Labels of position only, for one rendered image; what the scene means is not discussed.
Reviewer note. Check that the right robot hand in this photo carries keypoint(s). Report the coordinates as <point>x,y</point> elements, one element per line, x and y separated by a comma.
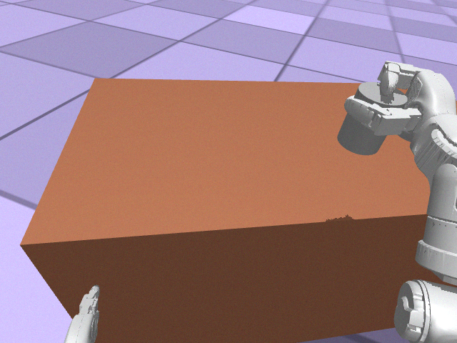
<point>429,94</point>

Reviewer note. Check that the can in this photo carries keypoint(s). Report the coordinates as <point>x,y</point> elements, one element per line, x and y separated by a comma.
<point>358,138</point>

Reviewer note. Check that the left robot hand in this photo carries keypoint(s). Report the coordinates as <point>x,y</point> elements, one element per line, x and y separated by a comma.
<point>83,327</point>

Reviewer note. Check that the right robot arm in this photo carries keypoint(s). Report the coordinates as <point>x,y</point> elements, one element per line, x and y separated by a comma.
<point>426,312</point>

